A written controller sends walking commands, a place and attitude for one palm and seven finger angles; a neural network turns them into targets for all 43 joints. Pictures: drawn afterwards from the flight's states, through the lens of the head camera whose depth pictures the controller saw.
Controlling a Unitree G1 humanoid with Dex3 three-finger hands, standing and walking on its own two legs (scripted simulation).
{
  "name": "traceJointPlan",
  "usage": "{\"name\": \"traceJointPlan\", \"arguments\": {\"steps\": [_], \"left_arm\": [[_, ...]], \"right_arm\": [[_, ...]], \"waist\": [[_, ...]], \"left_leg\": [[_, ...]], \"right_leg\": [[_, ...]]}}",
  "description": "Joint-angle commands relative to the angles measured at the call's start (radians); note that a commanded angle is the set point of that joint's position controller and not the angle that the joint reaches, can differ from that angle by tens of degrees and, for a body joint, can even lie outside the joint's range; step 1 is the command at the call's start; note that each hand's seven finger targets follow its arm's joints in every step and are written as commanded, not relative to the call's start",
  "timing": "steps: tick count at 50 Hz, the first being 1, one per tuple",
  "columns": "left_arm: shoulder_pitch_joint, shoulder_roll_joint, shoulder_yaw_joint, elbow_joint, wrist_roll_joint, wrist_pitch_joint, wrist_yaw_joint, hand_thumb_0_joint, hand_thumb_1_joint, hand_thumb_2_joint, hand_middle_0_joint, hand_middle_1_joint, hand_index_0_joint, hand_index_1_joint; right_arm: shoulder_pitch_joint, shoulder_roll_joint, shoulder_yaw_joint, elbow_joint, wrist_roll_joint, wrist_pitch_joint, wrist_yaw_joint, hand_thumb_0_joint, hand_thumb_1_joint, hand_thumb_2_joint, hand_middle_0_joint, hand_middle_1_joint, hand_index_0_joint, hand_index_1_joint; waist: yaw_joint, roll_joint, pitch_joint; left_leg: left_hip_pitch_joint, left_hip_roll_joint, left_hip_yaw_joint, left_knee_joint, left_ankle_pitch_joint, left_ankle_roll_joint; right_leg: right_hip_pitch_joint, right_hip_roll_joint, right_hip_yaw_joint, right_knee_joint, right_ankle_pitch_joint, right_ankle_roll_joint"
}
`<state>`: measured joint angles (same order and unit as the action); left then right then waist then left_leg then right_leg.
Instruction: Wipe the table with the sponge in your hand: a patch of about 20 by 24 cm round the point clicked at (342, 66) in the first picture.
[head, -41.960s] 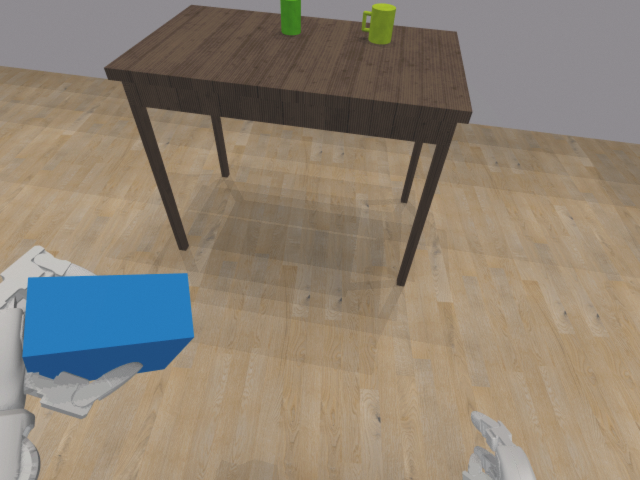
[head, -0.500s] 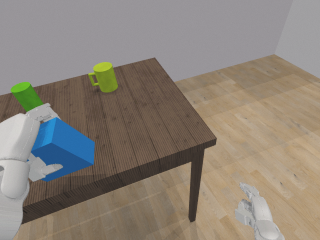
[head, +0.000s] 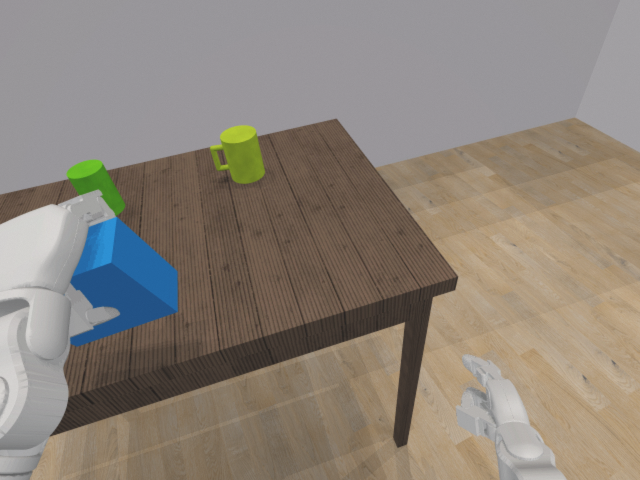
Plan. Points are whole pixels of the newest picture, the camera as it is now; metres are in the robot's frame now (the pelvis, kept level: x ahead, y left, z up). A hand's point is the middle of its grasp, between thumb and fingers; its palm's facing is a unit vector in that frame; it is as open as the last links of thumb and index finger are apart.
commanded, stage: turn the palm down, sponge in hand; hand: left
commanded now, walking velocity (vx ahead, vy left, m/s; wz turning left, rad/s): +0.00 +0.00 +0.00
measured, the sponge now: (107, 294) +0.24 +0.31 +0.14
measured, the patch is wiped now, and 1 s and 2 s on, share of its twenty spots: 0.00 0.00 0.00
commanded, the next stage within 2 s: move the sponge above the wiping area in 0.44 s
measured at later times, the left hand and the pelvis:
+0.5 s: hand (95, 271) +0.24 +0.29 +0.19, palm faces +0.27 -0.11 -0.96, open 10.5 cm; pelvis +0.00 +0.00 +0.00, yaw +0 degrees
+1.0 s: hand (119, 279) +0.26 +0.30 +0.15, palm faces +0.08 -0.07 -0.99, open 10.5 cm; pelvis +0.01 -0.02 +0.00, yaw +0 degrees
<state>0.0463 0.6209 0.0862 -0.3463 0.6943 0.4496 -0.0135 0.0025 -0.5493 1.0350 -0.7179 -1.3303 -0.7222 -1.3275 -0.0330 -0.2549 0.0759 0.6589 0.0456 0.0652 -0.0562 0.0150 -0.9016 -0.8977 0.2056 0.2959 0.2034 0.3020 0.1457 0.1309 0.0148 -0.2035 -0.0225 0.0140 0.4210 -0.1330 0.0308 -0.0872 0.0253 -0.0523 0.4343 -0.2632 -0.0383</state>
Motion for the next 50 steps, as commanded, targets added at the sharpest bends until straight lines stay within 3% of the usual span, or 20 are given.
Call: {"name": "traceJointPlan", "arguments": {"steps": [1, 3, 7, 8, 12, 13, 14, 17, 18, 22, 23, 27, 28, 32, 33, 37, 42, 43, 47, 50], "left_arm": [[-0.195, 0.149, 0.058, -0.135, 0.032, -0.015, 0.005, 0.000, 0.100, 1.300, -1.200, -1.600, -1.200, -1.600], [-0.229, 0.121, 0.024, -0.172, 0.048, -0.016, 0.000, 0.000, 0.100, 1.300, -1.200, -1.600, -1.200, -1.600], [-0.303, 0.265, 0.112, -0.298, 0.101, -0.031, 0.013, 0.000, 0.100, 1.300, -1.200, -1.600, -1.200, -1.600], [-0.319, 0.260, 0.103, -0.308, 0.117, -0.043, 0.023, 0.000, 0.100, 1.300, -1.200, -1.600, -1.200, -1.600], [-0.290, 0.353, 0.206, -0.261, 0.136, -0.052, 0.040, 0.000, 0.100, 1.300, -1.200, -1.600, -1.200, -1.600], [-0.304, 0.285, 0.152, -0.248, 0.122, -0.059, 0.045, 0.000, 0.100, 1.300, -1.200, -1.600, -1.200, -1.600], [-0.273, 0.307, 0.184, -0.203, 0.110, -0.064, 0.050, 0.000, 0.100, 1.300, -1.200, -1.600, -1.200, -1.600], [-0.245, 0.266, 0.178, -0.161, 0.084, -0.044, 0.037, 0.000, 0.100, 1.300, -1.200, -1.600, -1.200, -1.600], [-0.245, 0.206, 0.123, -0.161, 0.069, -0.046, 0.030, 0.000, 0.100, 1.300, -1.200, -1.600, -1.200, -1.600], [-0.179, 0.141, 0.073, -0.137, 0.044, -0.024, -0.008, 0.000, 0.100, 1.300, -1.200, -1.600, -1.200, -1.600], [-0.182, 0.127, 0.047, -0.155, 0.043, -0.029, -0.014, 0.000, 0.100, 1.300, -1.200, -1.600, -1.200, -1.600], [-0.216, 0.223, 0.103, -0.243, 0.076, -0.027, -0.015, 0.000, 0.100, 1.300, -1.200, -1.600, -1.200, -1.600], [-0.266, 0.235, 0.098, -0.213, 0.094, -0.030, -0.008, 0.000, 0.100, 1.300, -1.200, -1.600, -1.200, -1.600], [-0.376, 0.356, 0.176, -0.163, 0.151, -0.045, 0.010, 0.000, 0.100, 1.300, -1.200, -1.600, -1.200, -1.600], [-0.400, 0.311, 0.133, -0.158, 0.151, -0.055, 0.017, 0.000, 0.100, 1.300, -1.200, -1.600, -1.200, -1.600], [-0.387, 0.315, 0.155, -0.050, 0.141, -0.051, 0.018, 0.000, 0.100, 1.300, -1.200, -1.600, -1.200, -1.600], [-0.287, 0.253, 0.119, 0.011, 0.102, -0.031, -0.024, 0.000, 0.100, 1.300, -1.200, -1.600, -1.200, -1.600], [-0.291, 0.215, 0.077, 0.026, 0.097, -0.030, -0.034, 0.000, 0.100, 1.300, -1.200, -1.600, -1.200, -1.600], [-0.323, 0.278, 0.104, 0.030, 0.126, -0.031, -0.067, 0.000, 0.100, 1.300, -1.200, -1.600, -1.200, -1.600], [-0.398, 0.298, 0.083, 0.025, 0.161, -0.054, -0.069, 0.000, 0.100, 1.300, -1.200, -1.600, -1.200, -1.600]], "right_arm": [[-0.244, -0.100, -0.042, -0.195, 0.008, -0.060, -0.011, 0.000, -0.900, -0.900, 0.200, 0.300, 0.200, 0.300], [-0.260, -0.089, -0.035, -0.207, 0.013, -0.077, -0.010, 0.000, -0.900, -0.900, 0.200, 0.300, 0.200, 0.300], [-0.285, -0.088, -0.032, -0.215, -0.003, -0.087, -0.015, 0.000, -0.900, -0.900, 0.200, 0.300, 0.200, 0.300], [-0.257, -0.085, -0.033, -0.209, -0.009, -0.094, -0.014, 0.000, -0.900, -0.900, 0.200, 0.300, 0.200, 0.300], [-0.259, -0.087, -0.035, -0.189, -0.013, -0.080, -0.005, 0.000, -0.900, -0.900, 0.200, 0.300, 0.200, 0.300], [-0.240, -0.076, -0.034, -0.187, -0.011, -0.078, -0.004, 0.000, -0.900, -0.900, 0.200, 0.300, 0.200, 0.300], [-0.220, -0.083, -0.043, -0.177, -0.012, -0.075, -0.001, 0.000, -0.900, -0.900, 0.200, 0.300, 0.200, 0.300], [-0.267, -0.083, -0.038, -0.185, 0.002, -0.068, 0.007, 0.000, -0.900, -0.900, 0.200, 0.300, 0.200, 0.300], [-0.242, -0.085, -0.041, -0.187, 0.004, -0.067, 0.010, 0.000, -0.900, -0.900, 0.200, 0.300, 0.200, 0.300], [-0.275, -0.084, -0.039, -0.203, 0.016, -0.068, 0.011, 0.000, -0.900, -0.900, 0.200, 0.300, 0.200, 0.300], [-0.245, -0.092, -0.042, -0.203, 0.015, -0.070, 0.011, 0.000, -0.900, -0.900, 0.200, 0.300, 0.200, 0.300], [-0.272, -0.092, -0.040, -0.219, 0.008, -0.076, 0.003, 0.000, -0.900, -0.900, 0.200, 0.300, 0.200, 0.300], [-0.237, -0.097, -0.040, -0.209, 0.002, -0.078, -0.002, 0.000, -0.900, -0.900, 0.200, 0.300, 0.200, 0.300], [-0.239, -0.099, -0.043, -0.186, -0.002, -0.076, -0.008, 0.000, -0.900, -0.900, 0.200, 0.300, 0.200, 0.300], [-0.220, -0.092, -0.042, -0.189, -0.005, -0.080, -0.007, 0.000, -0.900, -0.900, 0.200, 0.300, 0.200, 0.300], [-0.239, -0.093, -0.043, -0.172, 0.001, -0.078, 0.000, 0.000, -0.900, -0.900, 0.200, 0.300, 0.200, 0.300], [-0.243, -0.101, -0.049, -0.178, 0.009, -0.073, 0.007, 0.000, -0.900, -0.900, 0.200, 0.300, 0.200, 0.300], [-0.213, -0.104, -0.051, -0.178, 0.009, -0.072, 0.007, 0.000, -0.900, -0.900, 0.200, 0.300, 0.200, 0.300], [-0.231, -0.112, -0.052, -0.186, 0.013, -0.070, 0.002, 0.000, -0.900, -0.900, 0.200, 0.300, 0.200, 0.300], [-0.184, -0.117, -0.059, -0.180, 0.005, -0.071, -0.002, 0.000, -0.900, -0.900, 0.200, 0.300, 0.200, 0.300]], "waist": [[-0.018, -0.076, -0.125], [-0.023, -0.072, -0.141], [0.004, 0.028, -0.224], [0.000, 0.019, -0.259], [0.022, 0.039, -0.235], [0.005, 0.010, -0.228], [0.013, 0.004, -0.220], [0.018, -0.001, -0.172], [0.002, -0.035, -0.185], [-0.004, -0.071, -0.122], [-0.013, -0.078, -0.154], [0.001, -0.045, -0.190], [-0.010, -0.074, -0.205], [0.000, -0.004, -0.213], [-0.006, 0.001, -0.235], [0.005, 0.011, -0.201], [-0.004, -0.041, -0.181], [-0.019, -0.068, -0.179], [-0.020, -0.081, -0.182], [-0.034, -0.060, -0.220]], "left_leg": [[0.112, 0.004, -0.050, -0.073, -0.019, -0.003], [0.117, 0.001, -0.043, -0.063, -0.025, -0.001], [0.150, -0.005, -0.070, -0.064, 0.010, 0.004], [0.160, -0.005, -0.060, -0.049, 0.058, 0.003], [0.153, -0.005, -0.083, -0.055, 0.069, -0.002], [0.157, 0.002, -0.064, -0.046, 0.085, -0.002], [0.156, 0.006, -0.067, -0.052, 0.087, -0.004], [0.144, 0.000, -0.072, -0.058, 0.083, -0.007], [0.144, 0.009, -0.056, -0.053, 0.097, -0.008], [0.122, 0.003, -0.054, -0.058, 0.057, -0.005], [0.127, 0.006, -0.043, -0.053, 0.056, -0.002], [0.138, -0.006, -0.051, -0.044, 0.062, 0.003], [0.136, -0.005, -0.041, -0.037, 0.073, 0.003], [0.149, -0.018, -0.057, -0.034, 0.079, 0.005], [0.159, -0.017, -0.042, -0.025, 0.107, 0.006], [0.150, -0.023, -0.054, -0.034, 0.107, 0.001], [0.127, -0.022, -0.037, -0.019, 0.122, 0.006], [0.114, -0.013, -0.025, -0.014, 0.115, 0.007], [0.108, -0.023, -0.033, -0.002, 0.091, 0.013], [0.121, -0.031, -0.034, -0.002, 0.109, 0.020]], "right_leg": [[-0.100, -0.016, 0.051, -0.117, 0.023, -0.003], [-0.100, -0.015, 0.056, -0.108, 0.009, -0.006], [-0.058, 0.002, 0.093, -0.084, 0.031, -0.028], [-0.043, -0.005, 0.068, -0.066, 0.051, -0.027], [-0.040, 0.015, 0.113, -0.081, 0.047, -0.046], [-0.049, 0.000, 0.078, -0.078, 0.055, -0.035], [-0.045, 0.000, 0.082, -0.087, 0.065, -0.035], [-0.058, 0.009, 0.103, -0.106, 0.079, -0.039], [-0.051, -0.008, 0.061, -0.096, 0.099, -0.024], [-0.084, -0.004, 0.074, -0.112, 0.088, -0.018], [-0.076, -0.016, 0.052, -0.102, 0.092, -0.008], [-0.060, -0.004, 0.092, -0.092, 0.091, -0.021], [-0.059, -0.012, 0.069, -0.086, 0.091, -0.014], [-0.058, 0.009, 0.126, -0.098, 0.077, -0.037], [-0.047, -0.006, 0.098, -0.087, 0.101, -0.031], [-0.046, 0.005, 0.122, -0.103, 0.117, -0.040], [-0.045, -0.007, 0.106, -0.099, 0.181, -0.021], [-0.047, -0.021, 0.081, -0.089, 0.187, -0.010], [-0.063, -0.010, 0.118, -0.091, 0.169, -0.015], [-0.050, -0.013, 0.091, -0.081, 0.181, -0.009]]}}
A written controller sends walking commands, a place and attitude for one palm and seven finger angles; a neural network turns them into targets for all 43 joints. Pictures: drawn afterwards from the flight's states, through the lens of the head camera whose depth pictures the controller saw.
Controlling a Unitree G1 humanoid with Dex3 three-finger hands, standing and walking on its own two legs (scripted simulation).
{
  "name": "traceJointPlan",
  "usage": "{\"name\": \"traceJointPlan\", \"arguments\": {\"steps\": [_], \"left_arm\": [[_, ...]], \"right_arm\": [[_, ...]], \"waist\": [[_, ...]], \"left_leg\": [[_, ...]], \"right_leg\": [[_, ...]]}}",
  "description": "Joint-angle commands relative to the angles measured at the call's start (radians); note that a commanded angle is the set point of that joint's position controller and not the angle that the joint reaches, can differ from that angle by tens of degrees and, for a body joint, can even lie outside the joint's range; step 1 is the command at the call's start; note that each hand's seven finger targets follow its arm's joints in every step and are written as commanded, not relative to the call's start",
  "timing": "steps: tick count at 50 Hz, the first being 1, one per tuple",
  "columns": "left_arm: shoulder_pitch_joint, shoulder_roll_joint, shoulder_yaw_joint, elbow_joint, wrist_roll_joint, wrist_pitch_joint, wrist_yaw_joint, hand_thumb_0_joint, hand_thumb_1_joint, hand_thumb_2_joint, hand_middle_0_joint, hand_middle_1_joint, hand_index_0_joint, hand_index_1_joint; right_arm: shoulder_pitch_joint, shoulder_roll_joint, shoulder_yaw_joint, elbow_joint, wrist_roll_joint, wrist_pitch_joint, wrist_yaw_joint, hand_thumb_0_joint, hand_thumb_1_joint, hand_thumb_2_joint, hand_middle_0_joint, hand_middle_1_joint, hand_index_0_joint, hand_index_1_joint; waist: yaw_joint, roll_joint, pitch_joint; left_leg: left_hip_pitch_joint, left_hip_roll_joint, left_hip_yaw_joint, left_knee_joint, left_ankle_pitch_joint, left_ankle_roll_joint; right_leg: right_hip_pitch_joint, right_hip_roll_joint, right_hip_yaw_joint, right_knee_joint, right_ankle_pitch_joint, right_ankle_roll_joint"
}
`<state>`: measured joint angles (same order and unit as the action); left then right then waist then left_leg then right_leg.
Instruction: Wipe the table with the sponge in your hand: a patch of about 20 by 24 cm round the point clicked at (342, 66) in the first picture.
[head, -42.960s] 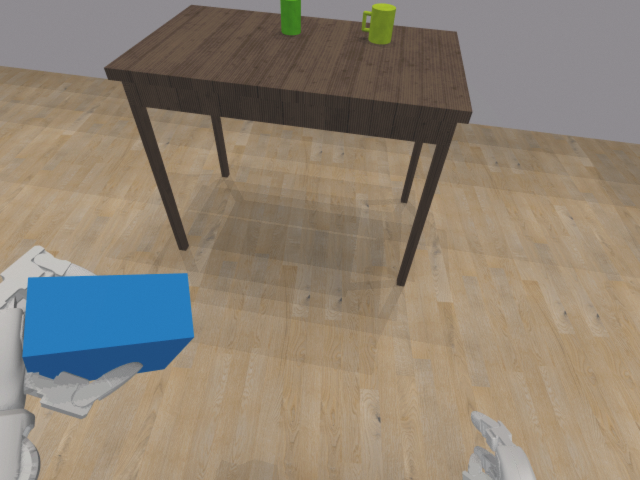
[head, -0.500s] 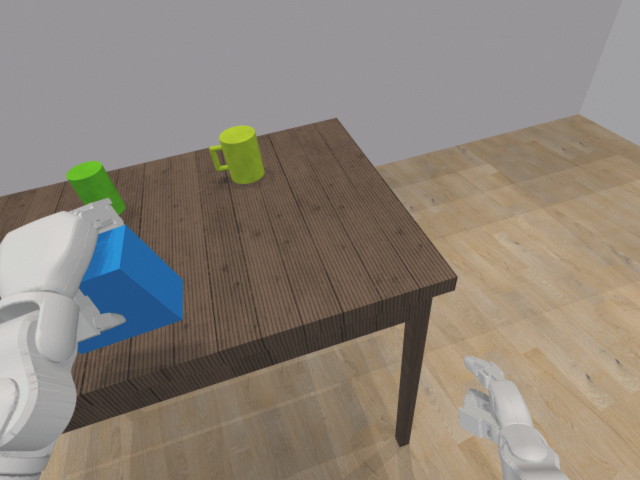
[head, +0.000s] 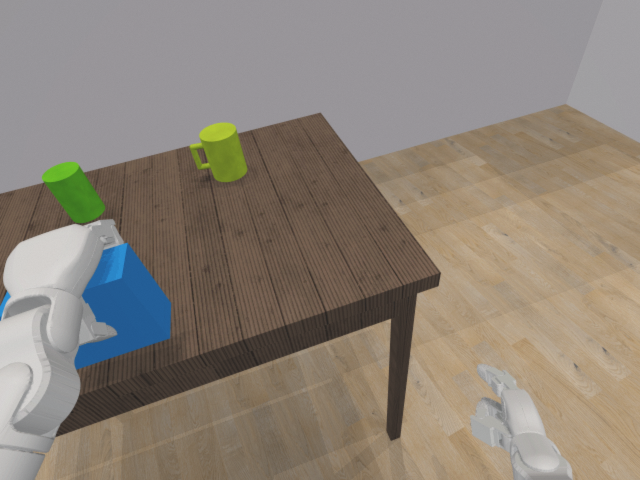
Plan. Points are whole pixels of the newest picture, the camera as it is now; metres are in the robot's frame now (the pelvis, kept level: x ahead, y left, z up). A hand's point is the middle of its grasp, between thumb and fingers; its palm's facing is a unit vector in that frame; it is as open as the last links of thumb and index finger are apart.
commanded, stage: move the sponge above the wiping area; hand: left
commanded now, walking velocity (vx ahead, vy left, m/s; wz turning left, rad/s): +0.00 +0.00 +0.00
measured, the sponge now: (104, 319) +0.25 +0.32 +0.10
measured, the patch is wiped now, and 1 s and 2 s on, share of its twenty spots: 0.00 0.00 0.00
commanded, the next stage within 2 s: none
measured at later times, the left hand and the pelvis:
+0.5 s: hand (102, 281) +0.28 +0.33 +0.13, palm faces -0.01 -0.07 -1.00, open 10.5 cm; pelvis +0.01 +0.01 +0.00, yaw +1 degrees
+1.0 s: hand (120, 282) +0.30 +0.32 +0.11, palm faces -0.04 -0.07 -1.00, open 10.5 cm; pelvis +0.01 +0.02 +0.00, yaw +1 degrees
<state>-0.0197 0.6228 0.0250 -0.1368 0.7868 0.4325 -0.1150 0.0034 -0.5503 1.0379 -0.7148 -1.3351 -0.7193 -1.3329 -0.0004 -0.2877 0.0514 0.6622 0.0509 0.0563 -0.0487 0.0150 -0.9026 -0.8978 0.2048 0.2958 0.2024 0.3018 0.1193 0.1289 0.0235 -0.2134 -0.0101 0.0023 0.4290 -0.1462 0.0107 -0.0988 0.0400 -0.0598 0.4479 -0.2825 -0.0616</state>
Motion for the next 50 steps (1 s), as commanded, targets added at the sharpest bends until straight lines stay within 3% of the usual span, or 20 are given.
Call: {"name": "traceJointPlan", "arguments": {"steps": [1, 2, 4, 7, 8, 12, 14, 17, 20, 23, 27, 28, 32, 33, 36, 37, 43, 47, 48, 50], "left_arm": [[-0.351, 0.304, 0.147, -0.193, 0.075, -0.049, 0.036, 0.000, 0.100, 1.300, -1.200, -1.600, -1.200, -1.600], [-0.387, 0.357, 0.196, -0.208, 0.083, -0.062, 0.045, 0.000, 0.100, 1.300, -1.200, -1.600, -1.200, -1.600], [-0.359, 0.363, 0.222, -0.159, 0.075, -0.099, 0.065, 0.000, 0.100, 1.300, -1.200, -1.600, -1.200, -1.600], [-0.386, 0.388, 0.265, -0.165, 0.067, -0.126, 0.091, 0.000, 0.100, 1.300, -1.200, -1.600, -1.200, -1.600], [-0.405, 0.335, 0.220, -0.132, 0.064, -0.128, 0.101, 0.000, 0.100, 1.300, -1.200, -1.600, -1.200, -1.600], [-0.367, 0.334, 0.239, -0.066, 0.052, -0.097, 0.111, 0.000, 0.100, 1.300, -1.200, -1.600, -1.200, -1.600], [-0.321, 0.275, 0.184, -0.061, 0.045, -0.076, 0.101, 0.000, 0.100, 1.300, -1.200, -1.600, -1.200, -1.600], [-0.319, 0.279, 0.171, -0.001, 0.051, -0.036, 0.063, 0.000, 0.100, 1.300, -1.200, -1.600, -1.200, -1.600], [-0.375, 0.244, 0.103, -0.033, 0.057, -0.047, 0.034, 0.000, 0.100, 1.300, -1.200, -1.600, -1.200, -1.600], [-0.445, 0.281, 0.119, -0.066, 0.080, -0.091, 0.033, 0.000, 0.100, 1.300, -1.200, -1.600, -1.200, -1.600], [-0.471, 0.354, 0.203, -0.126, 0.097, -0.151, 0.068, 0.000, 0.100, 1.300, -1.200, -1.600, -1.200, -1.600], [-0.477, 0.325, 0.186, -0.105, 0.098, -0.159, 0.087, 0.000, 0.100, 1.300, -1.200, -1.600, -1.200, -1.600], [-0.431, 0.368, 0.271, -0.055, 0.095, -0.132, 0.140, 0.000, 0.100, 1.300, -1.200, -1.600, -1.200, -1.600], [-0.438, 0.294, 0.211, -0.063, 0.089, -0.121, 0.149, 0.000, 0.100, 1.300, -1.200, -1.600, -1.200, -1.600], [-0.385, 0.218, 0.144, -0.023, 0.074, -0.065, 0.144, 0.000, 0.100, 1.300, -1.200, -1.600, -1.200, -1.600], [-0.366, 0.234, 0.165, 0.002, 0.072, -0.043, 0.135, 0.000, 0.100, 1.300, -1.200, -1.600, -1.200, -1.600], [-0.475, 0.157, 0.002, 0.001, 0.104, -0.010, 0.053, 0.000, 0.100, 1.300, -1.200, -1.600, -1.200, -1.600], [-0.580, 0.294, 0.100, -0.045, 0.136, -0.084, 0.056, 0.000, 0.100, 1.300, -1.200, -1.600, -1.200, -1.600], [-0.608, 0.252, 0.066, -0.053, 0.137, -0.109, 0.065, 0.000, 0.100, 1.300, -1.200, -1.600, -1.200, -1.600], [-0.603, 0.300, 0.131, -0.017, 0.139, -0.149, 0.095, 0.000, 0.100, 1.300, -1.200, -1.600, -1.200, -1.600]], "right_arm": [[-0.212, -0.079, -0.034, -0.189, -0.003, -0.065, -0.010, 0.000, -0.900, -0.900, 0.200, 0.300, 0.200, 0.300], [-0.243, -0.076, -0.029, -0.187, -0.002, -0.076, -0.013, 0.000, -0.900, -0.900, 0.200, 0.300, 0.200, 0.300], [-0.188, -0.073, -0.036, -0.171, -0.010, -0.080, -0.017, 0.000, -0.900, -0.900, 0.200, 0.300, 0.200, 0.300], [-0.213, -0.067, -0.035, -0.169, -0.008, -0.088, -0.015, 0.000, -0.900, -0.900, 0.200, 0.300, 0.200, 0.300], [-0.185, -0.065, -0.036, -0.158, -0.009, -0.086, -0.015, 0.000, -0.900, -0.900, 0.200, 0.300, 0.200, 0.300], [-0.212, -0.078, -0.039, -0.158, -0.002, -0.080, -0.002, 0.000, -0.900, -0.900, 0.200, 0.300, 0.200, 0.300], [-0.185, -0.082, -0.047, -0.163, -0.002, -0.072, 0.005, 0.000, -0.900, -0.900, 0.200, 0.300, 0.200, 0.300], [-0.216, -0.089, -0.040, -0.167, 0.007, -0.058, 0.004, 0.000, -0.900, -0.900, 0.200, 0.300, 0.200, 0.300], [-0.183, -0.091, -0.042, -0.180, 0.008, -0.051, -0.002, 0.000, -0.900, -0.900, 0.200, 0.300, 0.200, 0.300], [-0.171, -0.081, -0.036, -0.179, 0.004, -0.066, -0.013, 0.000, -0.900, -0.900, 0.200, 0.300, 0.200, 0.300], [-0.173, -0.074, -0.036, -0.183, -0.003, -0.073, -0.013, 0.000, -0.900, -0.900, 0.200, 0.300, 0.200, 0.300], [-0.140, -0.069, -0.037, -0.172, -0.009, -0.075, -0.012, 0.000, -0.900, -0.900, 0.200, 0.300, 0.200, 0.300], [-0.167, -0.077, -0.042, -0.161, -0.007, -0.062, 0.003, 0.000, -0.900, -0.900, 0.200, 0.300, 0.200, 0.300], [-0.144, -0.071, -0.044, -0.163, -0.008, -0.060, 0.009, 0.000, -0.900, -0.900, 0.200, 0.300, 0.200, 0.300], [-0.146, -0.082, -0.053, -0.166, 0.001, -0.044, 0.023, 0.000, -0.900, -0.900, 0.200, 0.300, 0.200, 0.300], [-0.186, -0.083, -0.046, -0.170, 0.007, -0.047, 0.023, 0.000, -0.900, -0.900, 0.200, 0.300, 0.200, 0.300], [-0.169, -0.088, -0.038, -0.184, 0.017, -0.033, 0.010, 0.000, -0.900, -0.900, 0.200, 0.300, 0.200, 0.300], [-0.165, -0.085, -0.036, -0.178, 0.009, -0.042, -0.008, 0.000, -0.900, -0.900, 0.200, 0.300, 0.200, 0.300], [-0.145, -0.072, -0.032, -0.180, 0.004, -0.053, -0.013, 0.000, -0.900, -0.900, 0.200, 0.300, 0.200, 0.300], [-0.112, -0.080, -0.043, -0.155, -0.004, -0.051, -0.011, 0.000, -0.900, -0.900, 0.200, 0.300, 0.200, 0.300]], "waist": [[-0.003, -0.044, -0.228], [0.005, -0.024, -0.237], [0.003, -0.055, -0.245], [0.018, -0.007, -0.258], [0.000, -0.015, -0.248], [0.018, 0.010, -0.235], [0.009, -0.022, -0.247], [-0.002, -0.080, -0.203], [-0.025, -0.095, -0.227], [-0.030, -0.074, -0.268], [-0.005, -0.014, -0.313], [-0.011, -0.019, -0.324], [0.023, 0.033, -0.298], [0.011, 0.019, -0.322], [0.003, -0.011, -0.290], [0.009, -0.021, -0.260], [-0.043, -0.073, -0.249], [-0.033, -0.059, -0.300], [-0.036, -0.055, -0.328], [-0.026, -0.028, -0.335]], "left_leg": [[0.135, -0.044, -0.022, -0.008, 0.125, 0.042], [0.151, -0.046, -0.029, -0.002, 0.124, 0.041], [0.150, -0.046, -0.019, 0.006, 0.148, 0.044], [0.164, -0.047, -0.028, 0.008, 0.159, 0.039], [0.154, -0.040, -0.012, 0.007, 0.164, 0.038], [0.132, -0.039, -0.024, -0.003, 0.161, 0.030], [0.116, -0.033, -0.010, 0.003, 0.173, 0.031], [0.093, -0.036, -0.014, 0.001, 0.136, 0.033], [0.098, -0.040, -0.015, -0.003, 0.124, 0.043], [0.133, -0.041, -0.015, 0.014, 0.136, 0.049], [0.170, -0.042, -0.036, 0.013, 0.189, 0.048], [0.167, -0.037, -0.024, 0.016, 0.210, 0.046], [0.145, -0.030, -0.036, 0.005, 0.231, 0.032], [0.142, -0.025, -0.024, 0.008, 0.255, 0.031], [0.126, -0.018, -0.035, -0.006, 0.219, 0.026], [0.116, -0.019, -0.031, -0.006, 0.202, 0.026], [0.114, -0.030, -0.039, -0.007, 0.113, 0.039], [0.158, -0.034, -0.056, -0.007, 0.109, 0.047], [0.171, -0.038, -0.047, 0.001, 0.133, 0.049], [0.176, -0.033, -0.058, -0.006, 0.156, 0.043]], "right_leg": [[-0.042, -0.030, 0.095, -0.094, 0.198, 0.014], [-0.044, -0.018, 0.133, -0.099, 0.188, -0.001], [-0.028, -0.028, 0.112, -0.099, 0.221, 0.007], [-0.026, -0.019, 0.139, -0.102, 0.224, -0.008], [-0.032, -0.028, 0.099, -0.096, 0.230, 0.003], [-0.027, -0.023, 0.117, -0.095, 0.235, -0.008], [-0.013, -0.038, 0.084, -0.078, 0.274, 0.007], [-0.044, -0.027, 0.101, -0.087, 0.245, 0.008], [-0.049, -0.030, 0.064, -0.079, 0.240, 0.023], [-0.058, -0.027, 0.070, -0.072, 0.236, 0.016], [-0.034, -0.009, 0.089, -0.071, 0.263, -0.005], [-0.031, -0.020, 0.058, -0.059, 0.277, 0.001], [-0.024, -0.010, 0.081, -0.066, 0.274, -0.018], [-0.014, -0.019, 0.045, -0.046, 0.295, -0.008], [-0.044, -0.018, 0.029, -0.055, 0.250, 0.002], [-0.048, -0.012, 0.049, -0.061, 0.247, -0.006], [-0.095, -0.012, 0.029, -0.058, 0.178, 0.008], [-0.079, 0.002, 0.052, -0.071, 0.161, -0.004], [-0.074, -0.005, 0.031, -0.060, 0.175, 0.001], [-0.063, 0.002, 0.029, -0.065, 0.186, -0.006]]}}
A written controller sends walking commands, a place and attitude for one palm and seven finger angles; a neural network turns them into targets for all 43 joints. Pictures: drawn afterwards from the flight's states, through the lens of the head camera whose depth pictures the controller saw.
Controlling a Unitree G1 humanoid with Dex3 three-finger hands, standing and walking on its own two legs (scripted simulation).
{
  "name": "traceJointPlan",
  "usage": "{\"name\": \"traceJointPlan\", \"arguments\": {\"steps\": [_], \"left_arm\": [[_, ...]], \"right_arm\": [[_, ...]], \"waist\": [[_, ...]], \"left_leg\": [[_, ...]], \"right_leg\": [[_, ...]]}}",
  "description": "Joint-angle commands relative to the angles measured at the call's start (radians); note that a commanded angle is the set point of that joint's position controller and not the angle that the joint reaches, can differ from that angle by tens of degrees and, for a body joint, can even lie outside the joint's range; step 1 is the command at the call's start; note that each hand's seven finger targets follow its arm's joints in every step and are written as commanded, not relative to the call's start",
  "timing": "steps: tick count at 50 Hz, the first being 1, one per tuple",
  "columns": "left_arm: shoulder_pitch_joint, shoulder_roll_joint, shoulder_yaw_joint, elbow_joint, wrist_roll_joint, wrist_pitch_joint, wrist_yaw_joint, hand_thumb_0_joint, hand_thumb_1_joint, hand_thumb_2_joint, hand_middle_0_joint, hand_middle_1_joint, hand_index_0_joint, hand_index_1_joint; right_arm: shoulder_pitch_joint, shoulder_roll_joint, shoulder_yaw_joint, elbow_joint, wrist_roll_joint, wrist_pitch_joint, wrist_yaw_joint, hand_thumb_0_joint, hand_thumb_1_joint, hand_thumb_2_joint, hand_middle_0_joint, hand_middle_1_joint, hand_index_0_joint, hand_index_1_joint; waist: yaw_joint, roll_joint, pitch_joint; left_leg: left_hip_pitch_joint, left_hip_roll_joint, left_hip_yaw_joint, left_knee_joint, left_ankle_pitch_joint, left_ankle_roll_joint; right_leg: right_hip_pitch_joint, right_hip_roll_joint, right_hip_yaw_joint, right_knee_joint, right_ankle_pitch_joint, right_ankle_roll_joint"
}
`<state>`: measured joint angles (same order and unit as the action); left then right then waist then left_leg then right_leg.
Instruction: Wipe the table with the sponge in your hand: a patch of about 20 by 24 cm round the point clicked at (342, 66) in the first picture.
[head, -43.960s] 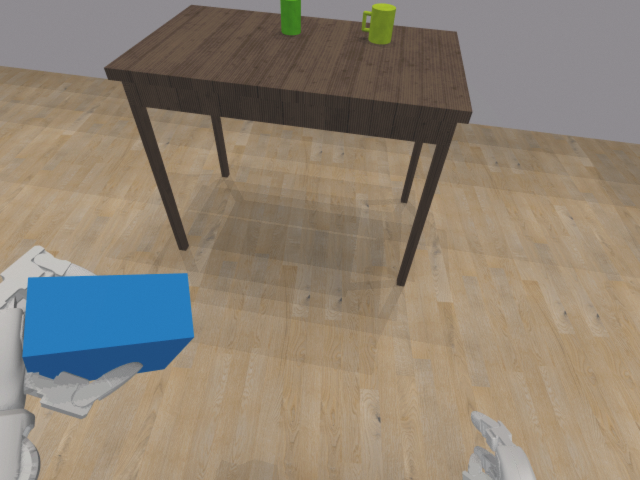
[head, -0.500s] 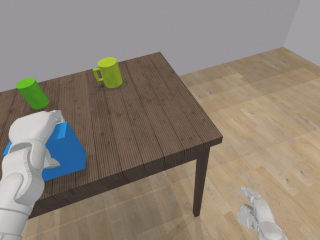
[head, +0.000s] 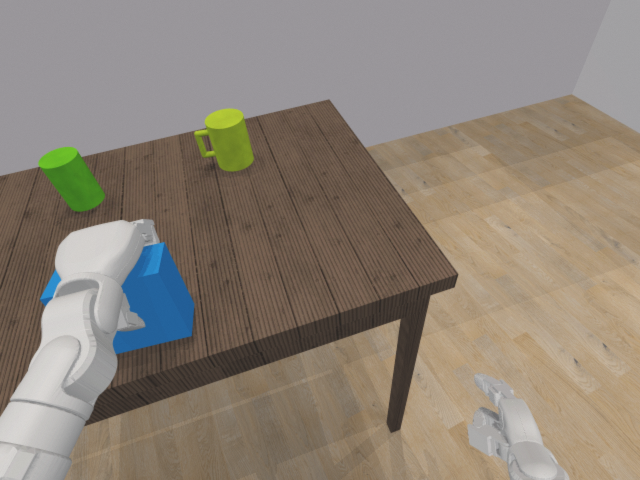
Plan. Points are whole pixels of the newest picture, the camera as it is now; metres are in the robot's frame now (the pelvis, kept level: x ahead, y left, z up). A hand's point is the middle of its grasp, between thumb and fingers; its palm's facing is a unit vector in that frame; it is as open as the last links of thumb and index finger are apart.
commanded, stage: move the sponge above the wiping area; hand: left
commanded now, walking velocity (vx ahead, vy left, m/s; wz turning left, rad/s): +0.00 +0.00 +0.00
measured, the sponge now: (133, 311) +0.28 +0.31 +0.05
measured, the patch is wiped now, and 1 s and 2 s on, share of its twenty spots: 0.00 0.00 0.00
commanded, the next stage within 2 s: none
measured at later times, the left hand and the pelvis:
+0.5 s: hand (143, 256) +0.33 +0.29 +0.11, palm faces -0.03 -0.03 -1.00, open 10.5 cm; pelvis +0.01 -0.01 +0.00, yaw +0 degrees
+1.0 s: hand (138, 260) +0.32 +0.29 +0.12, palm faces +0.02 -0.03 -1.00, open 10.5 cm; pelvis +0.01 -0.01 +0.00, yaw +0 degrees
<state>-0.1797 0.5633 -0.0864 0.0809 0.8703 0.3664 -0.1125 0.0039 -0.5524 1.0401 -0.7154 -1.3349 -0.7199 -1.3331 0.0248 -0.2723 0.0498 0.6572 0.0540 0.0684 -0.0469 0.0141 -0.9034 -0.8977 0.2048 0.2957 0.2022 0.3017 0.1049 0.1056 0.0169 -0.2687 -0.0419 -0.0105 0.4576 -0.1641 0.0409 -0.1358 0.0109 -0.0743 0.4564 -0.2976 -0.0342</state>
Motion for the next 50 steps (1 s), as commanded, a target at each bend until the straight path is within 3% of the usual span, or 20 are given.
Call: {"name": "traceJointPlan", "arguments": {"steps": [1, 2, 3, 7, 8, 12, 14, 21, 22, 25, 27, 28, 32, 34, 39, 44, 46, 47, 48, 50], "left_arm": [[-0.451, 0.357, 0.247, -0.234, 0.057, -0.092, 0.107, 0.000, 0.100, 1.300, -1.200, -1.600, -1.200, -1.600], [-0.446, 0.403, 0.301, -0.231, 0.059, -0.090, 0.126, 0.000, 0.100, 1.300, -1.200, -1.600, -1.200, -1.600], [-0.459, 0.345, 0.260, -0.206, 0.054, -0.089, 0.142, 0.000, 0.100, 1.300, -1.200, -1.600, -1.200, -1.600], [-0.385, 0.337, 0.281, -0.063, 0.042, -0.026, 0.166, 0.000, 0.100, 1.300, -1.200, -1.600, -1.200, -1.600], [-0.381, 0.276, 0.218, -0.031, 0.036, -0.008, 0.158, 0.000, 0.100, 1.300, -1.200, -1.600, -1.200, -1.600], [-0.369, 0.270, 0.175, 0.041, 0.031, 0.038, 0.094, 0.000, 0.100, 1.300, -1.200, -1.600, -1.200, -1.600], [-0.449, 0.217, 0.089, 0.012, 0.036, 0.019, 0.056, 0.000, 0.100, 1.300, -1.200, -1.600, -1.200, -1.600], [-0.571, 0.374, 0.221, -0.105, 0.062, -0.167, 0.075, 0.000, 0.100, 1.300, -1.200, -1.600, -1.200, -1.600], [-0.546, 0.422, 0.280, -0.120, 0.061, -0.175, 0.096, 0.000, 0.100, 1.300, -1.200, -1.600, -1.200, -1.600], [-0.493, 0.390, 0.303, -0.036, 0.051, -0.157, 0.152, 0.000, 0.100, 1.300, -1.200, -1.600, -1.200, -1.600], [-0.410, 0.447, 0.379, 0.004, 0.041, -0.114, 0.179, 0.000, 0.100, 1.300, -1.200, -1.600, -1.200, -1.600], [-0.411, 0.362, 0.306, -0.002, 0.027, -0.092, 0.182, 0.000, 0.100, 1.300, -1.200, -1.600, -1.200, -1.600], [-0.259, 0.372, 0.316, 0.035, 0.006, 0.001, 0.142, 0.000, 0.100, 1.300, -1.200, -1.600, -1.200, -1.600], [-0.240, 0.344, 0.269, -0.019, 0.002, 0.022, 0.098, 0.000, 0.100, 1.300, -1.200, -1.600, -1.200, -1.600], [-0.324, 0.304, 0.181, -0.193, 0.003, -0.040, 0.014, 0.000, 0.100, 1.300, -1.200, -1.600, -1.200, -1.600], [-0.433, 0.387, 0.268, -0.245, 0.033, -0.145, 0.074, 0.000, 0.100, 1.300, -1.200, -1.600, -1.200, -1.600], [-0.442, 0.413, 0.312, -0.221, 0.042, -0.154, 0.118, 0.000, 0.100, 1.300, -1.200, -1.600, -1.200, -1.600], [-0.465, 0.476, 0.370, -0.215, 0.048, -0.144, 0.140, 0.000, 0.100, 1.300, -1.200, -1.600, -1.200, -1.600], [-0.501, 0.404, 0.315, -0.194, 0.047, -0.135, 0.161, 0.000, 0.100, 1.300, -1.200, -1.600, -1.200, -1.600], [-0.445, 0.401, 0.336, -0.122, 0.034, -0.100, 0.191, 0.000, 0.100, 1.300, -1.200, -1.600, -1.200, -1.600]], "right_arm": [[-0.141, -0.090, -0.040, -0.149, -0.007, -0.062, -0.012, 0.000, -0.900, -0.900, 0.200, 0.300, 0.200, 0.300], [-0.163, -0.090, -0.035, -0.153, -0.009, -0.068, -0.012, 0.000, -0.900, -0.900, 0.200, 0.300, 0.200, 0.300], [-0.147, -0.083, -0.035, -0.144, -0.009, -0.071, -0.009, 0.000, -0.900, -0.900, 0.200, 0.300, 0.200, 0.300], [-0.162, -0.104, -0.043, -0.133, -0.003, -0.054, 0.007, 0.000, -0.900, -0.900, 0.200, 0.300, 0.200, 0.300], [-0.152, -0.105, -0.046, -0.129, 0.000, -0.048, 0.008, 0.000, -0.900, -0.900, 0.200, 0.300, 0.200, 0.300], [-0.168, -0.120, -0.045, -0.143, 0.016, -0.032, 0.009, 0.000, -0.900, -0.900, 0.200, 0.300, 0.200, 0.300], [-0.142, -0.119, -0.049, -0.148, 0.019, -0.034, 0.003, 0.000, -0.900, -0.900, 0.200, 0.300, 0.200, 0.300], [-0.075, -0.110, -0.057, -0.138, 0.000, -0.067, -0.021, 0.000, -0.900, -0.900, 0.200, 0.300, 0.200, 0.300], [-0.093, -0.106, -0.053, -0.149, -0.002, -0.072, -0.024, 0.000, -0.900, -0.900, 0.200, 0.300, 0.200, 0.300], [-0.064, -0.114, -0.067, -0.122, -0.007, -0.065, -0.010, 0.000, -0.900, -0.900, 0.200, 0.300, 0.200, 0.300], [-0.102, -0.121, -0.063, -0.127, -0.005, -0.054, 0.000, 0.000, -0.900, -0.900, 0.200, 0.300, 0.200, 0.300], [-0.105, -0.114, -0.064, -0.132, -0.004, -0.051, 0.005, 0.000, -0.900, -0.900, 0.200, 0.300, 0.200, 0.300], [-0.142, -0.133, -0.065, -0.151, 0.006, -0.029, 0.021, 0.000, -0.900, -0.900, 0.200, 0.300, 0.200, 0.300], [-0.127, -0.137, -0.068, -0.161, 0.012, -0.018, 0.025, 0.000, -0.900, -0.900, 0.200, 0.300, 0.200, 0.300], [-0.117, -0.116, -0.056, -0.194, 0.016, -0.023, 0.008, 0.000, -0.900, -0.900, 0.200, 0.300, 0.200, 0.300], [-0.073, -0.107, -0.057, -0.160, -0.002, -0.053, -0.019, 0.000, -0.900, -0.900, 0.200, 0.300, 0.200, 0.300], [-0.071, -0.106, -0.062, -0.153, -0.007, -0.054, -0.018, 0.000, -0.900, -0.900, 0.200, 0.300, 0.200, 0.300], [-0.112, -0.107, -0.052, -0.150, -0.003, -0.057, -0.019, 0.000, -0.900, -0.900, 0.200, 0.300, 0.200, 0.300], [-0.100, -0.094, -0.051, -0.142, -0.007, -0.059, -0.017, 0.000, -0.900, -0.900, 0.200, 0.300, 0.200, 0.300], [-0.100, -0.105, -0.064, -0.131, -0.006, -0.052, -0.008, 0.000, -0.900, -0.900, 0.200, 0.300, 0.200, 0.300]], "waist": [[-0.007, 0.022, -0.321], [0.014, 0.056, -0.324], [0.003, 0.060, -0.325], [0.021, 0.040, -0.272], [0.003, 0.002, -0.266], [-0.016, -0.061, -0.238], [-0.051, -0.080, -0.255], [-0.040, 0.003, -0.336], [-0.017, 0.040, -0.342], [-0.007, 0.024, -0.320], [0.032, 0.043, -0.312], [0.016, 0.012, -0.322], [0.025, -0.053, -0.311], [-0.001, -0.091, -0.323], [-0.052, -0.052, -0.298], [-0.047, 0.013, -0.301], [-0.023, 0.018, -0.325], [-0.004, 0.057, -0.328], [-0.011, 0.052, -0.340], [0.003, 0.039, -0.352]], "left_leg": [[0.235, 0.001, -0.045, -0.037, 0.183, 0.010], [0.233, 0.002, -0.045, -0.042, 0.176, 0.008], [0.226, 0.003, -0.034, -0.035, 0.197, 0.004], [0.171, 0.008, -0.029, -0.050, 0.161, -0.006], [0.157, 0.007, -0.017, -0.047, 0.153, -0.004], [0.126, -0.003, -0.018, -0.047, 0.099, 0.003], [0.152, -0.006, -0.016, -0.030, 0.087, 0.016], [0.232, -0.010, -0.027, -0.001, 0.175, 0.031], [0.226, -0.010, -0.029, -0.005, 0.186, 0.028], [0.187, -0.003, -0.018, -0.007, 0.211, 0.016], [0.151, -0.005, -0.019, -0.015, 0.232, 0.006], [0.148, -0.002, -0.002, -0.009, 0.238, 0.006], [0.109, -0.005, 0.010, 0.000, 0.241, 0.007], [0.115, -0.006, 0.018, 0.016, 0.252, 0.018], [0.176, -0.015, 0.000, 0.036, 0.264, 0.039], [0.234, -0.008, -0.023, 0.029, 0.281, 0.034], [0.227, -0.008, -0.022, 0.016, 0.280, 0.025], [0.219, -0.010, -0.025, 0.007, 0.269, 0.019], [0.219, -0.008, -0.012, 0.009, 0.280, 0.016], [0.197, -0.005, -0.011, 0.003, 0.277, 0.007]], "right_leg": [[-0.033, 0.031, 0.042, -0.073, 0.199, -0.036], [-0.029, 0.037, 0.063, -0.077, 0.189, -0.046], [-0.027, 0.030, 0.041, -0.066, 0.201, -0.042], [-0.028, 0.028, 0.053, -0.081, 0.180, -0.045], [-0.031, 0.023, 0.037, -0.079, 0.184, -0.034], [-0.041, 0.022, 0.048, -0.090, 0.171, -0.024], [-0.063, 0.017, 0.040, -0.088, 0.176, -0.013], [-0.048, 0.026, 0.050, -0.073, 0.243, -0.027], [-0.037, 0.031, 0.065, -0.076, 0.243, -0.036], [-0.029, 0.022, 0.048, -0.065, 0.268, -0.034], [0.012, 0.022, 0.066, -0.063, 0.286, -0.045], [0.020, 0.013, 0.053, -0.053, 0.313, -0.033], [0.055, 0.006, 0.072, -0.049, 0.384, -0.021], [0.055, 0.004, 0.061, -0.036, 0.437, -0.005], [-0.017, 0.014, 0.057, -0.047, 0.433, -0.002], [-0.057, 0.027, 0.056, -0.058, 0.367, -0.023], [-0.038, 0.026, 0.053, -0.055, 0.343, -0.029], [-0.027, 0.035, 0.075, -0.060, 0.324, -0.045], [-0.024, 0.025, 0.050, -0.048, 0.327, -0.037], [0.003, 0.021, 0.053, -0.055, 0.332, -0.035]]}}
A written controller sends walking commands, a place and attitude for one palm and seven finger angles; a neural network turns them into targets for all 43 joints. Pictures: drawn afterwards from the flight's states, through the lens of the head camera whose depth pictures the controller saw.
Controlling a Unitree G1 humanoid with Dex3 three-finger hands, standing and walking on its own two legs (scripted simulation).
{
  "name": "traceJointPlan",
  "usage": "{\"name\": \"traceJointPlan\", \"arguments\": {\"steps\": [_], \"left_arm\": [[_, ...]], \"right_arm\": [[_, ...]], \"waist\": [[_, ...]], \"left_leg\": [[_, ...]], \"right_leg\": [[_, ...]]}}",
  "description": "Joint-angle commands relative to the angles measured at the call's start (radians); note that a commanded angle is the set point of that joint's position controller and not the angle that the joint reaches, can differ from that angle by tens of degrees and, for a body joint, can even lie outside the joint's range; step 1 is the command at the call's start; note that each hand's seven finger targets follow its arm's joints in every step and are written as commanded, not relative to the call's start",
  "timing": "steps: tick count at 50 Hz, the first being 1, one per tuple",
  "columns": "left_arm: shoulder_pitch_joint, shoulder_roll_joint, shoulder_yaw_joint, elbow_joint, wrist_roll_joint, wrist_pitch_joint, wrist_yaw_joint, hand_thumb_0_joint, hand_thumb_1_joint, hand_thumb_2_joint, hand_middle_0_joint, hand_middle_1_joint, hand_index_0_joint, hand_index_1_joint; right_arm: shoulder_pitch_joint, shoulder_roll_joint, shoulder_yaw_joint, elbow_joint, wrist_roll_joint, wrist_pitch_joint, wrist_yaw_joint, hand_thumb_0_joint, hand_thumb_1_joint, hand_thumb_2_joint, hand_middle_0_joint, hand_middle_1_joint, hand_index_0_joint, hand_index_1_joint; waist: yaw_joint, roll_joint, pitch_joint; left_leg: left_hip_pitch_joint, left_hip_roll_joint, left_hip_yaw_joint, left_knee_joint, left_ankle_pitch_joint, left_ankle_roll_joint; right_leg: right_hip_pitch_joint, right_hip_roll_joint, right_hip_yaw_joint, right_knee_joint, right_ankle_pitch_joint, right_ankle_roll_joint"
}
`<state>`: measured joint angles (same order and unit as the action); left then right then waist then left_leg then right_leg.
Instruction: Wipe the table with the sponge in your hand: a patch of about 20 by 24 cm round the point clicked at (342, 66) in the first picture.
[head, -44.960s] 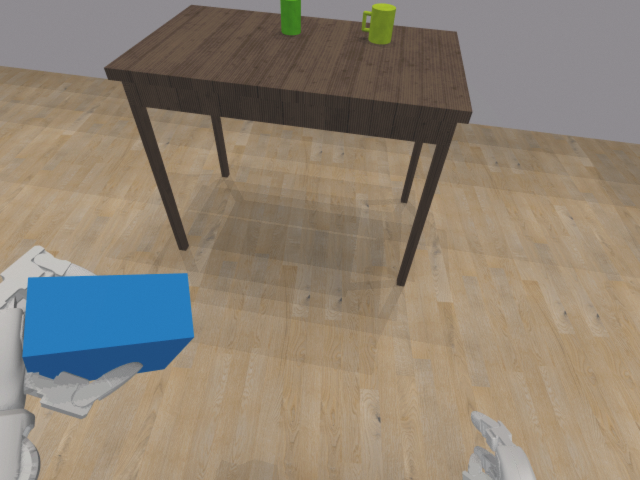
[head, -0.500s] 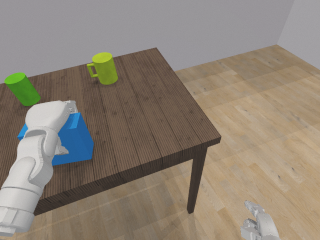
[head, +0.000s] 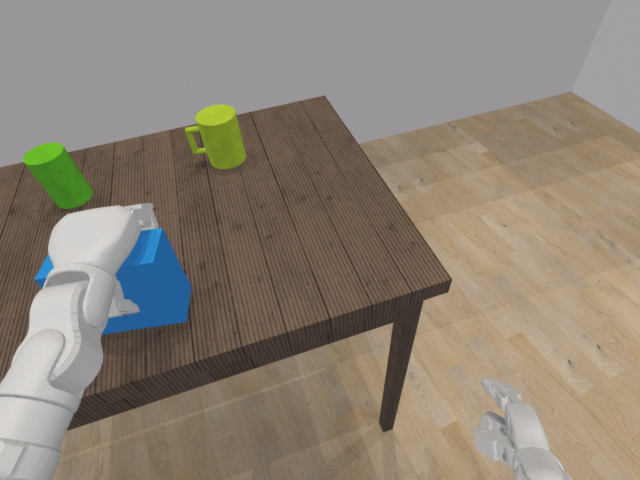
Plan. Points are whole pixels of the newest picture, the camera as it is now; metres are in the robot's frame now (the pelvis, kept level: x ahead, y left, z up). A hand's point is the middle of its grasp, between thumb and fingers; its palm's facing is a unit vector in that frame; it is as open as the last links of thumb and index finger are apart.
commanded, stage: move the sponge above the wiping area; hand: left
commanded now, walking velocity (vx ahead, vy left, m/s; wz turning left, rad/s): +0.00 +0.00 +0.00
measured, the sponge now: (129, 293) +0.30 +0.31 +0.06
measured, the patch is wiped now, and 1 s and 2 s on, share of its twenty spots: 0.00 0.00 0.00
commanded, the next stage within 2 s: none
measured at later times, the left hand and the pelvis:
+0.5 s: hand (126, 242) +0.32 +0.29 +0.14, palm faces +0.12 -0.04 -0.99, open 10.4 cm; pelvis -0.01 +0.01 +0.00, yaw -1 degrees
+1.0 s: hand (103, 235) +0.32 +0.32 +0.15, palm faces +0.13 -0.01 -0.99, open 10.4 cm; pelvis -0.01 +0.00 +0.00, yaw +0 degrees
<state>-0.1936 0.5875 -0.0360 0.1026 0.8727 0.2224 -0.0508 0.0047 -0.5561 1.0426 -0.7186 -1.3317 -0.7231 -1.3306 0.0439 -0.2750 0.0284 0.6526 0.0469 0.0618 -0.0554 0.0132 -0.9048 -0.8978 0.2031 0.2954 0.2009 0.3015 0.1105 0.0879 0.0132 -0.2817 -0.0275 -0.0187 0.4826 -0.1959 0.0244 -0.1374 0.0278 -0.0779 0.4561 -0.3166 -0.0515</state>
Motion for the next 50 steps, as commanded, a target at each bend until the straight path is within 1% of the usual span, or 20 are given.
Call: {"name": "traceJointPlan", "arguments": {"steps": [1, 2, 3, 7, 10, 12, 15, 17, 20, 22, 23, 27, 28, 33, 38, 42, 43, 47, 48, 50], "left_arm": [[-0.426, 0.385, 0.293, -0.101, 0.030, 0.068, 0.135, 0.000, 0.100, 1.300, -1.200, -1.600, -1.200, -1.600], [-0.406, 0.386, 0.295, -0.083, 0.026, 0.095, 0.130, 0.000, 0.100, 1.300, -1.200, -1.600, -1.200, -1.600], [-0.387, 0.315, 0.231, -0.068, 0.013, 0.118, 0.120, 0.000, 0.100, 1.300, -1.200, -1.600, -1.200, -1.600], [-0.326, 0.245, 0.122, 0.053, 0.004, 0.213, 0.009, 0.000, 0.100, 1.300, -1.200, -1.600, -1.200, -1.600], [-0.360, 0.212, 0.032, 0.017, 0.015, 0.211, -0.079, 0.000, 0.100, 1.300, -1.200, -1.600, -1.200, -1.600], [-0.449, 0.238, 0.035, -0.072, 0.029, 0.152, -0.109, 0.000, 0.100, 1.300, -1.200, -1.600, -1.200, -1.600], [-0.487, 0.313, 0.112, -0.200, 0.040, 0.015, -0.084, 0.000, 0.100, 1.300, -1.200, -1.600, -1.200, -1.600], [-0.549, 0.380, 0.192, -0.316, 0.043, -0.052, -0.029, 0.000, 0.100, 1.300, -1.200, -1.600, -1.200, -1.600], [-0.494, 0.393, 0.281, -0.198, 0.047, -0.053, 0.080, 0.000, 0.100, 1.300, -1.200, -1.600, -1.200, -1.600], [-0.444, 0.438, 0.356, -0.123, 0.032, 0.001, 0.139, 0.000, 0.100, 1.300, -1.200, -1.600, -1.200, -1.600], [-0.443, 0.368, 0.297, -0.107, 0.015, 0.025, 0.149, 0.000, 0.100, 1.300, -1.200, -1.600, -1.200, -1.600], [-0.295, 0.365, 0.285, 0.016, -0.009, 0.115, 0.116, 0.000, 0.100, 1.300, -1.200, -1.600, -1.200, -1.600], [-0.291, 0.306, 0.218, 0.006, -0.010, 0.136, 0.092, 0.000, 0.100, 1.300, -1.200, -1.600, -1.200, -1.600], [-0.299, 0.180, 0.041, -0.079, -0.008, 0.206, -0.037, 0.000, 0.100, 1.300, -1.200, -1.600, -1.200, -1.600], [-0.496, 0.312, 0.113, -0.265, 0.033, 0.056, -0.052, 0.000, 0.100, 1.300, -1.200, -1.600, -1.200, -1.600], [-0.536, 0.458, 0.286, -0.276, 0.060, -0.022, 0.047, 0.000, 0.100, 1.300, -1.200, -1.600, -1.200, -1.600], [-0.537, 0.389, 0.251, -0.229, 0.052, -0.017, 0.074, 0.000, 0.100, 1.300, -1.200, -1.600, -1.200, -1.600], [-0.521, 0.372, 0.256, -0.034, 0.033, 0.075, 0.125, 0.000, 0.100, 1.300, -1.200, -1.600, -1.200, -1.600], [-0.515, 0.313, 0.201, -0.014, 0.024, 0.096, 0.119, 0.000, 0.100, 1.300, -1.200, -1.600, -1.200, -1.600], [-0.427, 0.301, 0.178, 0.036, 0.019, 0.143, 0.087, 0.000, 0.100, 1.300, -1.200, -1.600, -1.200, -1.600]], "right_arm": [[-0.131, -0.106, -0.042, -0.117, 0.004, -0.037, 0.006, 0.000, -0.900, -0.900, 0.200, 0.300, 0.200, 0.300], [-0.171, -0.106, -0.032, -0.127, 0.009, -0.036, 0.010, 0.000, -0.900, -0.900, 0.200, 0.300, 0.200, 0.300], [-0.162, -0.104, -0.035, -0.129, 0.009, -0.032, 0.013, 0.000, -0.900, -0.900, 0.200, 0.300, 0.200, 0.300], [-0.197, -0.118, -0.023, -0.148, 0.031, -0.004, 0.023, 0.000, -0.900, -0.900, 0.200, 0.300, 0.200, 0.300], [-0.166, -0.126, -0.026, -0.168, 0.035, 0.006, 0.017, 0.000, -0.900, -0.900, 0.200, 0.300, 0.200, 0.300], [-0.180, -0.109, -0.013, -0.189, 0.039, -0.007, 0.010, 0.000, -0.900, -0.900, 0.200, 0.300, 0.200, 0.300], [-0.122, -0.102, -0.022, -0.182, 0.020, -0.034, -0.004, 0.000, -0.900, -0.900, 0.200, 0.300, 0.200, 0.300], [-0.134, -0.084, -0.018, -0.194, 0.011, -0.056, -0.012, 0.000, -0.900, -0.900, 0.200, 0.300, 0.200, 0.300], [-0.083, -0.097, -0.036, -0.135, -0.004, -0.060, -0.007, 0.000, -0.900, -0.900, 0.200, 0.300, 0.200, 0.300], [-0.125, -0.104, -0.037, -0.130, -0.001, -0.053, 0.002, 0.000, -0.900, -0.900, 0.200, 0.300, 0.200, 0.300], [-0.121, -0.103, -0.039, -0.126, 0.003, -0.046, 0.006, 0.000, -0.900, -0.900, 0.200, 0.300, 0.200, 0.300], [-0.166, -0.128, -0.039, -0.134, 0.014, -0.018, 0.015, 0.000, -0.900, -0.900, 0.200, 0.300, 0.200, 0.300], [-0.162, -0.128, -0.038, -0.137, 0.017, -0.011, 0.019, 0.000, -0.900, -0.900, 0.200, 0.300, 0.200, 0.300], [-0.184, -0.121, -0.030, -0.179, 0.037, -0.006, 0.033, 0.000, -0.900, -0.900, 0.200, 0.300, 0.200, 0.300], [-0.135, -0.101, -0.019, -0.182, 0.022, -0.048, -0.006, 0.000, -0.900, -0.900, 0.200, 0.300, 0.200, 0.300], [-0.130, -0.099, -0.022, -0.151, 0.003, -0.066, -0.021, 0.000, -0.900, -0.900, 0.200, 0.300, 0.200, 0.300], [-0.113, -0.087, -0.021, -0.136, 0.000, -0.070, -0.021, 0.000, -0.900, -0.900, 0.200, 0.300, 0.200, 0.300], [-0.157, -0.108, -0.026, -0.109, 0.013, -0.049, 0.002, 0.000, -0.900, -0.900, 0.200, 0.300, 0.200, 0.300], [-0.145, -0.109, -0.029, -0.110, 0.012, -0.045, 0.006, 0.000, -0.900, -0.900, 0.200, 0.300, 0.200, 0.300], [-0.152, -0.122, -0.035, -0.118, 0.014, -0.027, 0.014, 0.000, -0.900, -0.900, 0.200, 0.300, 0.200, 0.300]], "waist": [[0.004, 0.042, -0.344], [0.016, 0.040, -0.326], [0.003, 0.012, -0.339], [-0.024, -0.057, -0.221], [-0.062, -0.093, -0.225], [-0.072, -0.066, -0.244], [-0.062, -0.024, -0.324], [-0.033, 0.068, -0.357], [-0.007, 0.098, -0.325], [0.035, 0.087, -0.310], [0.019, 0.052, -0.314], [0.027, -0.026, -0.267], [0.010, -0.033, -0.279], [-0.044, -0.047, -0.242], [-0.065, -0.042, -0.309], [-0.011, 0.077, -0.326], [-0.016, 0.059, -0.327], [0.008, 0.103, -0.262], [-0.003, 0.056, -0.290], [-0.003, 0.010, -0.305]], "left_leg": [[0.198, -0.016, 0.002, -0.028, 0.301, 0.019], [0.183, -0.020, -0.001, -0.034, 0.287, 0.017], [0.177, -0.016, 0.009, -0.035, 0.278, 0.018], [0.117, -0.024, 0.009, -0.047, 0.188, 0.021], [0.135, -0.027, 0.001, -0.035, 0.153, 0.037], [0.167, -0.026, -0.011, -0.028, 0.134, 0.047], [0.240, -0.026, -0.026, -0.021, 0.196, 0.056], [0.274, -0.024, -0.038, -0.029, 0.220, 0.051], [0.246, -0.013, -0.031, -0.043, 0.261, 0.030], [0.193, -0.011, -0.025, -0.051, 0.252, 0.018], [0.180, -0.009, -0.013, -0.058, 0.244, 0.013], [0.135, -0.010, 0.007, -0.065, 0.208, 0.012], [0.132, -0.011, 0.017, -0.061, 0.208, 0.015], [0.143, -0.019, -0.002, -0.039, 0.175, 0.034], [0.237, -0.026, -0.020, -0.014, 0.198, 0.057], [0.259, -0.027, -0.028, -0.036, 0.252, 0.041], [0.253, -0.026, -0.017, -0.036, 0.268, 0.036], [0.187, -0.016, -0.014, -0.070, 0.187, 0.010], [0.182, -0.014, -0.006, -0.067, 0.198, 0.010], [0.163, -0.016, 0.005, -0.056, 0.220, 0.013]], "right_leg": [[0.010, 0.003, 0.061, -0.056, 0.351, -0.018], [0.016, 0.006, 0.077, -0.063, 0.342, -0.025], [0.025, -0.003, 0.058, -0.056, 0.346, -0.011], [-0.021, -0.004, 0.059, -0.084, 0.302, 0.001], [-0.043, -0.007, 0.051, -0.085, 0.286, 0.015], [-0.063, 0.000, 0.062, -0.088, 0.250, 0.008], [-0.038, 0.007, 0.055, -0.078, 0.276, 0.000], [-0.041, 0.020, 0.068, -0.079, 0.255, -0.018], [-0.042, 0.021, 0.048, -0.065, 0.257, -0.028], [-0.007, 0.017, 0.071, -0.070, 0.251, -0.039], [0.008, 0.011, 0.053, -0.068, 0.249, -0.028], [0.027, 0.002, 0.077, -0.086, 0.267, -0.015], [0.027, -0.003, 0.058, -0.078, 0.281, -0.004], [-0.036, -0.001, 0.047, -0.072, 0.280, 0.008], [-0.050, 0.009, 0.063, -0.071, 0.286, 0.002], [-0.030, 0.027, 0.078, -0.078, 0.287, -0.030], [-0.022, 0.018, 0.054, -0.067, 0.292, -0.024], [-0.037, 0.014, 0.066, -0.090, 0.199, -0.034], [-0.015, 0.007, 0.048, -0.083, 0.223, -0.024], [0.020, -0.001, 0.054, -0.084, 0.286, -0.012]]}}
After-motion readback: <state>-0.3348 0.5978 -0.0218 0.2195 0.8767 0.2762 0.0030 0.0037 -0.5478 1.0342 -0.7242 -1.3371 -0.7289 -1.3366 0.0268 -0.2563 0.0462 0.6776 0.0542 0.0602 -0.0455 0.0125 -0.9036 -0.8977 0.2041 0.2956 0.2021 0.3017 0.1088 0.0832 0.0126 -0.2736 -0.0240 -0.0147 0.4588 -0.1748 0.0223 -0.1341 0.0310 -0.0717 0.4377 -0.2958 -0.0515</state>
